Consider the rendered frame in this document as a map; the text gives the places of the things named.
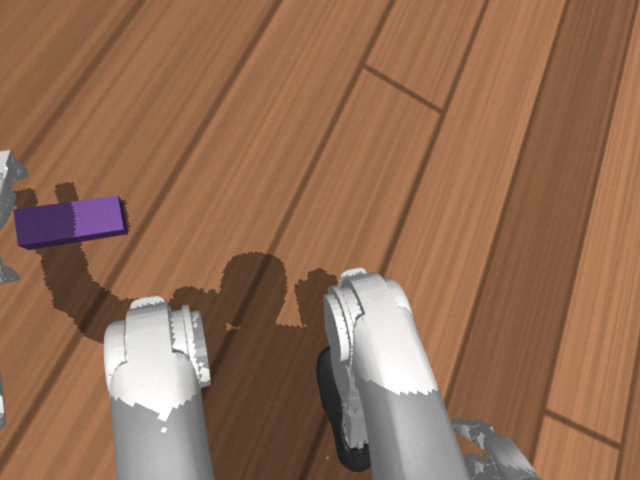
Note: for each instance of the small box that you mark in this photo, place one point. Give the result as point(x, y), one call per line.
point(70, 222)

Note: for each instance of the right robot foot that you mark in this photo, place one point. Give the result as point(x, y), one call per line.
point(354, 459)

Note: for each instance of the left robot hand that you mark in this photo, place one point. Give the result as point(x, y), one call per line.
point(10, 170)

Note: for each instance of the right robot hand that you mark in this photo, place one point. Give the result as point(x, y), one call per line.
point(504, 460)

